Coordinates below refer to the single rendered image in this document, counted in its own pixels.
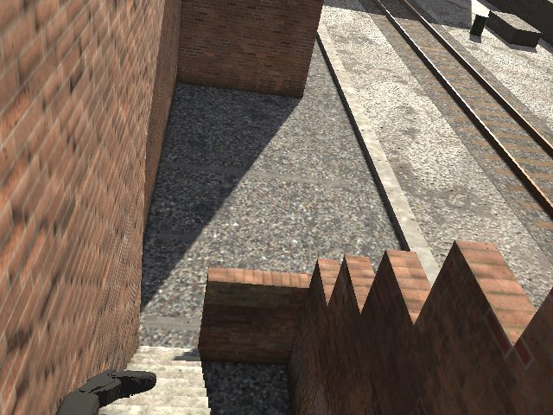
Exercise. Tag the robot left hand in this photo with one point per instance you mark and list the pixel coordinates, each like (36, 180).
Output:
(104, 388)

